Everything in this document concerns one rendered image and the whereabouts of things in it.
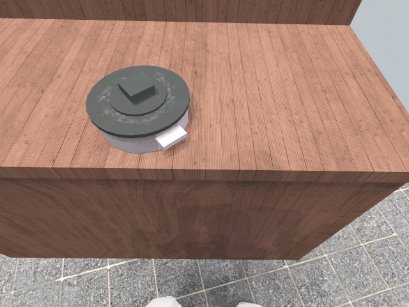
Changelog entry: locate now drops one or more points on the knob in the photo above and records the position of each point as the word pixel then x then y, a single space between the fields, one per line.
pixel 136 87

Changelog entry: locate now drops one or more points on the lid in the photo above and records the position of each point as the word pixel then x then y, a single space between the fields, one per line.
pixel 111 111

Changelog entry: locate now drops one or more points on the table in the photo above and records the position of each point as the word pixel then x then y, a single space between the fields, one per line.
pixel 293 131

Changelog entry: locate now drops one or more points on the pot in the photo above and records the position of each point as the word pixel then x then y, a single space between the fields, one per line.
pixel 162 140

